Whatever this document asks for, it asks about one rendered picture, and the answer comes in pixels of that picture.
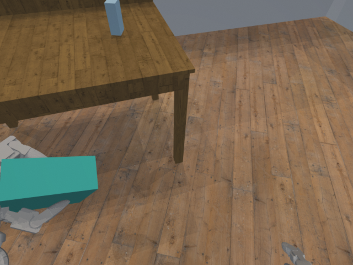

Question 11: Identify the sponge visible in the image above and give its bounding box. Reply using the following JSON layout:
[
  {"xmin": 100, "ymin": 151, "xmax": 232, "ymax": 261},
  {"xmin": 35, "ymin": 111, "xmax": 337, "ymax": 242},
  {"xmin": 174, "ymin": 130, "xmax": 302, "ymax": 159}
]
[{"xmin": 0, "ymin": 156, "xmax": 98, "ymax": 212}]

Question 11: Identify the right robot hand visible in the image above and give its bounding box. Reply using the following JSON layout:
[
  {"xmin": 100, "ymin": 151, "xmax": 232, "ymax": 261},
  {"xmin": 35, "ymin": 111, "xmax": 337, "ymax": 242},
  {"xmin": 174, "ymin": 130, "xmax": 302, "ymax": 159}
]
[{"xmin": 281, "ymin": 242, "xmax": 312, "ymax": 265}]

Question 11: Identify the left robot hand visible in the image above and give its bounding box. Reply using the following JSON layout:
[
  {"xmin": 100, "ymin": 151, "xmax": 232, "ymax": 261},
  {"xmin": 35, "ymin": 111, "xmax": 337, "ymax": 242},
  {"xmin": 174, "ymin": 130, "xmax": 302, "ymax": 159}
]
[{"xmin": 0, "ymin": 136, "xmax": 70, "ymax": 234}]

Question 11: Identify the table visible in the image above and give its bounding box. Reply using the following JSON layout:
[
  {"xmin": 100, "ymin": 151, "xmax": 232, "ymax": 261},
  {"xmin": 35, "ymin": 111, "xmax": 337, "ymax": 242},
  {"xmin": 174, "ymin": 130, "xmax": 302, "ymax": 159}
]
[{"xmin": 0, "ymin": 0, "xmax": 195, "ymax": 164}]

